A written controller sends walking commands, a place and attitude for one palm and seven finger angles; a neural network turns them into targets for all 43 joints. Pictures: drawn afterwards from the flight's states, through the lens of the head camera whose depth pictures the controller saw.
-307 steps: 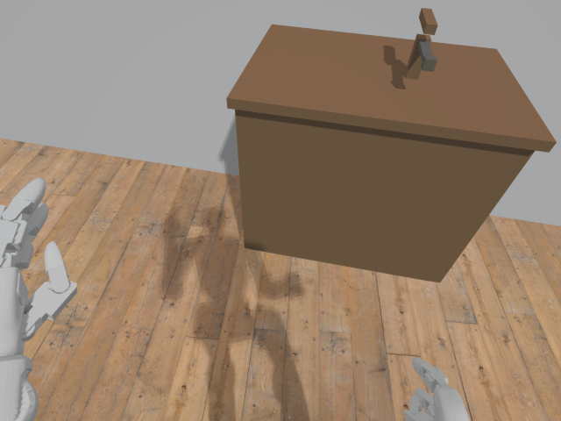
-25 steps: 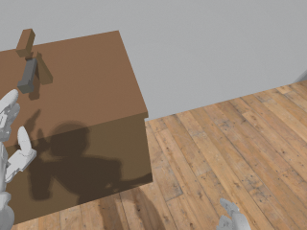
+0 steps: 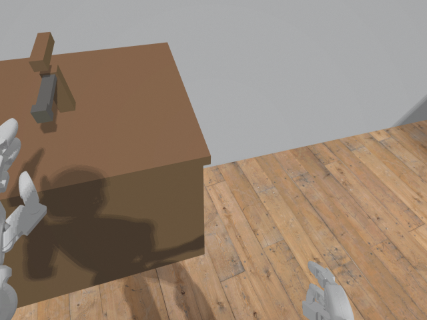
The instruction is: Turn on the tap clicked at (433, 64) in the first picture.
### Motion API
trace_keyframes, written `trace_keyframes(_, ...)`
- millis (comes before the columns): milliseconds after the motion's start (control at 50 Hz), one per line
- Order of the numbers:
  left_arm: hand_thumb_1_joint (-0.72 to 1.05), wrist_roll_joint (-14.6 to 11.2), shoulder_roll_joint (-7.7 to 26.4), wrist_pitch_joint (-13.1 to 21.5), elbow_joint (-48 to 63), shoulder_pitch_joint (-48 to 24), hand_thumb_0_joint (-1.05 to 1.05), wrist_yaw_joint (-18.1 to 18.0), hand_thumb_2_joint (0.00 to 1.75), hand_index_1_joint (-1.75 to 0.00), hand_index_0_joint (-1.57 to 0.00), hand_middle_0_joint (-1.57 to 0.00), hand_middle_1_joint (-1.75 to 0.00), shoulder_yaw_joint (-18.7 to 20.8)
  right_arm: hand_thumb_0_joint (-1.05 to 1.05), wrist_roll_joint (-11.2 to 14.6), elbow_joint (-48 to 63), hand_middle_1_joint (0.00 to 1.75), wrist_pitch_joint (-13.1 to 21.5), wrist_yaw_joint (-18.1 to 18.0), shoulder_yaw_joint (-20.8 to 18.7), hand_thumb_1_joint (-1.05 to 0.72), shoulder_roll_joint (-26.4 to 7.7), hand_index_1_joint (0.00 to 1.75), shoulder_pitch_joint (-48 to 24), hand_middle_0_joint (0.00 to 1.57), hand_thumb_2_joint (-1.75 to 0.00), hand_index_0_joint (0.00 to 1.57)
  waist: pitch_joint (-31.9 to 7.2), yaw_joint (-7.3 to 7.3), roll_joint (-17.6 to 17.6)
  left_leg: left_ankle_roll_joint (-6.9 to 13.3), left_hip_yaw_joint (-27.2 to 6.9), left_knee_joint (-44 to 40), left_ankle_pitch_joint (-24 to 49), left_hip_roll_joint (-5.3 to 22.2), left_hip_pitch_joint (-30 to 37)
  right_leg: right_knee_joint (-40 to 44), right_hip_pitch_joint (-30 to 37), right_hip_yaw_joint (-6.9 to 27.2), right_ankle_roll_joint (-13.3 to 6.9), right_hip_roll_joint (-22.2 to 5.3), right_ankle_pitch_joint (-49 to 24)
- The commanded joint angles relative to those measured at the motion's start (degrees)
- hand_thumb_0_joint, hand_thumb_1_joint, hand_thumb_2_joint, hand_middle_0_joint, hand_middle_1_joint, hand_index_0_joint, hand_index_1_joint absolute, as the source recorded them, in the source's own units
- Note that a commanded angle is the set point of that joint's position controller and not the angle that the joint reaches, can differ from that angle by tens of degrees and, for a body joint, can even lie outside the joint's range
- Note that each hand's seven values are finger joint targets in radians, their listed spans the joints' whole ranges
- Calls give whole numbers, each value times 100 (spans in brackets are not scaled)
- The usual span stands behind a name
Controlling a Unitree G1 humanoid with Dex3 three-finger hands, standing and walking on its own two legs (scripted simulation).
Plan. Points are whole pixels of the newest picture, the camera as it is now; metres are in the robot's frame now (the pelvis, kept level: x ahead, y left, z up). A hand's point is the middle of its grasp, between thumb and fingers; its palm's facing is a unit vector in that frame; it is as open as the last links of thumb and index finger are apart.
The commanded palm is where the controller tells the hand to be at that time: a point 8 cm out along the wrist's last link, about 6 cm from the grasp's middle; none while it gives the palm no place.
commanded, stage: come to a stop and stand still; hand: left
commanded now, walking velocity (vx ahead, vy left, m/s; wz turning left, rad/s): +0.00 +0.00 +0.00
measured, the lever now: (42, 113) +0.44 +0.39 +0.13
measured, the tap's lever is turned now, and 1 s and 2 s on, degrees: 0 0 0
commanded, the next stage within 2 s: look again from close up in 0.38 s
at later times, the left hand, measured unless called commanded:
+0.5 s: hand (41, 216) +0.21 +0.25 +0.17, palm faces +0.38 -0.82 -0.43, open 7.4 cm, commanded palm +0.15 +0.29 +0.18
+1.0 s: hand (20, 178) +0.25 +0.30 +0.18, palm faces +0.44 -0.85 -0.27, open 7.4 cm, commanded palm +0.19 +0.32 +0.18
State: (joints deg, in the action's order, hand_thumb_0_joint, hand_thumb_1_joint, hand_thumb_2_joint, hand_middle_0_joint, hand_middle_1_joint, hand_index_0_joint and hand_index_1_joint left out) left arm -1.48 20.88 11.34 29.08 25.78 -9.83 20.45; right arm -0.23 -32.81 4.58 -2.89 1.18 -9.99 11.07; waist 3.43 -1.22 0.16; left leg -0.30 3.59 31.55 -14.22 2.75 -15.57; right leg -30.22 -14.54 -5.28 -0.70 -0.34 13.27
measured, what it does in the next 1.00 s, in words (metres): stands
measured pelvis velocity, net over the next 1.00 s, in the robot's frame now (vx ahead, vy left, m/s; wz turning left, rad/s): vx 0.03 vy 0.04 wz -0.01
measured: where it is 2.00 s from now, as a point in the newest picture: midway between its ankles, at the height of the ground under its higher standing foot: outside the picture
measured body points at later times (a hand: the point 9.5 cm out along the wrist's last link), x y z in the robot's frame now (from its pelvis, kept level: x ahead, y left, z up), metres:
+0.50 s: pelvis -0.01 +0.01 +0.00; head +0.00 +0.01 +0.45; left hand +0.18 +0.29 +0.19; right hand +0.13 -0.23 -0.09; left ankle +0.03 +0.12 -0.73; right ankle +0.02 -0.10 -0.73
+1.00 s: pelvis +0.03 +0.04 +0.01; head +0.05 +0.07 +0.45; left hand +0.23 +0.34 +0.19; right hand +0.21 -0.17 -0.06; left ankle +0.03 +0.12 -0.73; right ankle +0.02 -0.10 -0.73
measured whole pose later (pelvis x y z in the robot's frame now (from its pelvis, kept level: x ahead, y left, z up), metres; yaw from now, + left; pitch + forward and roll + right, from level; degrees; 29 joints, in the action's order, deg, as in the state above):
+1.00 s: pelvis +0.03 +0.04 +0.01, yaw -1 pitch +0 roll -1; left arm -2.7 19.3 13.5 25.6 17.8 -6.8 21.0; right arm -0.7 -34.0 10.0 -0.6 1.9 -10.2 11.3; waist 2.9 -3.0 -2.6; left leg 3.1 3.1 28.6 -15.1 -0.8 -13.4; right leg -24.8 -11.5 -2.7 1.5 -1.7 13.0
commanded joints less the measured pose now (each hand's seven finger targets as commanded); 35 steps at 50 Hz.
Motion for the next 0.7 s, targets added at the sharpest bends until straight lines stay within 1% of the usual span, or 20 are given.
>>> trace_keyframes(0,90,-8,724,232,891,-349,0,6,90,-30,-20,-20,-30,326,0,40,716,30,263,-40,-274,-90,-810,30,-365,20,-90,20,-764,120,-65,-23,-326,-550,-261,308,-498,808,568,974,-29,-580,-211)
trace_keyframes(20,90,-44,779,188,780,-342,0,7,90,-30,-20,-20,-30,372,0,36,684,30,229,-43,-270,-90,-785,30,-332,20,-90,20,-578,128,-436,-51,-245,-298,-619,130,-355,1195,83,1278,-130,-787,487)
trace_keyframes(60,90,-74,828,132,822,-523,0,3,90,-30,-20,-20,-30,354,0,19,625,30,161,-61,-246,-90,-728,30,-395,20,-90,20,-477,158,-589,-48,-227,177,-611,-5,64,1679,-622,1632,-312,-1113,1438)
trace_keyframes(100,90,-59,889,106,788,-597,0,-13,90,-30,-20,-20,-30,393,0,-1,596,30,119,-88,-185,-90,-689,30,-429,20,-90,20,-518,158,-577,0,-318,83,-487,2,207,1707,-730,1450,-279,-1062,1745)
trace_keyframes(160,90,-62,982,122,902,-659,0,-14,90,-30,-20,-20,-30,490,0,2,614,30,96,-146,-166,-90,-723,30,-487,20,-90,20,-613,124,-164,60,-565,-685,-345,178,43,1268,-281,961,-81,-624,1391)
trace_keyframes(220,90,-24,890,164,934,-534,0,-6,90,-30,-20,-20,-30,443,0,26,680,30,123,-155,-188,-90,-770,30,-477,20,-90,20,-475,89,350,138,-781,-1266,-1071,374,-475,1058,104,794,28,-335,1391)
trace_keyframes(240,90,-7,860,189,1059,-621,0,6,90,-30,-20,-20,-30,425,0,17,708,30,133,-158,-188,-90,-781,30,-522,20,-90,20,-426,92,703,136,-880,-1499,-1201,430,-697,878,272,663,51,-238,1236)
trace_keyframes(260,90,11,846,220,1037,-525,0,-8,90,-30,-20,-20,-30,413,0,24,691,30,160,-159,-184,-90,-777,30,-487,20,-90,20,-431,75,775,173,-981,-1639,-1256,529,-852,679,513,577,71,-158,908)
trace_keyframes(320,90,27,779,252,1031,-287,0,-40,90,-30,-20,-20,-30,382,0,50,680,30,252,-128,-242,-90,-815,30,-382,20,-90,20,-841,61,586,171,-801,-1270,-271,469,-606,547,876,574,55,-186,-155)
trace_keyframes(360,90,24,770,271,1019,-167,0,-26,90,-30,-20,-20,-30,383,0,42,661,30,292,-120,-238,-90,-792,30,-372,20,-90,20,-914,64,644,121,-720,-1226,-128,455,-575,551,895,601,72,-209,-244)
trace_keyframes(400,90,13,717,240,907,-36,0,-29,90,-30,-20,-20,-30,358,0,53,655,30,292,-93,-270,-90,-827,30,-313,20,-90,20,-862,64,369,97,-632,-1068,-337,378,-598,709,753,752,29,-292,-38)
trace_keyframes(440,90,9,790,249,1023,-210,0,-31,90,-30,-20,-20,-30,416,0,27,630,30,291,-98,-281,-90,-840,30,-329,20,-90,20,-804,96,289,43,-573,-926,-263,270,-490,902,533,885,-20,-381,76)
trace_keyframes(460,90,740,5777,864,2242,-6121,0,65,90,-30,-20,-20,-30,3989,0,-225,567,30,607,-83,-424,-90,-978,30,336,20,-90,20,84,-139,-811,159,-282,134,90,137,-831,1701,-327,1336,373,-708,-868)
trace_keyframes(480,90,180,2125,622,-1023,-2976,0,344,90,-30,-20,-20,-30,1510,0,-20,251,30,601,-53,-154,-90,-285,30,-6,20,-90,20,-1130,48,-916,154,-345,136,173,-406,-3,1249,-45,1249,-292,-1018,-492)
trace_keyframes(500,90,-22,1697,632,-711,-1464,0,319,90,-30,-20,-20,-30,1291,0,83,649,30,666,-48,-323,-90,-587,30,-129,20,-90,20,-649,-257,-568,62,-270,45,179,-234,124,1606,-123,1680,-170,-936,-207)
trace_keyframes(520,90,-104,1200,606,-690,-1261,0,363,90,-30,-20,-20,-30,822,0,83,671,30,700,-2,-372,-90,-782,30,-18,20,-90,20,-950,-135,-248,70,-329,-298,15,-266,198,1418,339,1499,-312,-979,119)
trace_keyframes(540,90,-201,719,681,-582,-1106,0,443,90,-30,-20,-20,-30,430,0,146,691,30,767,54,-380,-90,-737,30,-174,20,-90,20,-1091,-126,574,98,-308,-554,56,-259,461,1224,293,1390,-325,-881,288)
trace_keyframes(580,90,-222,750,734,225,-579,0,440,90,-30,-20,-20,-30,240,0,117,683,30,781,167,-364,-90,-830,30,-164,20,-90,20,-1089,-157,737,165,-460,-927,-20,-39,466,1064,283,1083,-130,-562,657)
trace_keyframes(600,90,-207,729,734,440,-403,0,438,90,-30,-20,-20,-30,163,0,125,721,30,787,194,-345,-90,-823,30,-224,20,-90,20,-968,-169,642,222,-609,-1154,-323,61,170,968,384,956,-56,-443,788)
trace_keyframes(680,90,-125,1035,665,543,-522,0,332,90,-30,-20,-20,-30,500,0,135,831,30,806,159,-297,-90,-833,30,-299,20,-90,20,-547,-143,-172,271,-907,-1654,-1223,255,-630,740,626,672,61,-166,804)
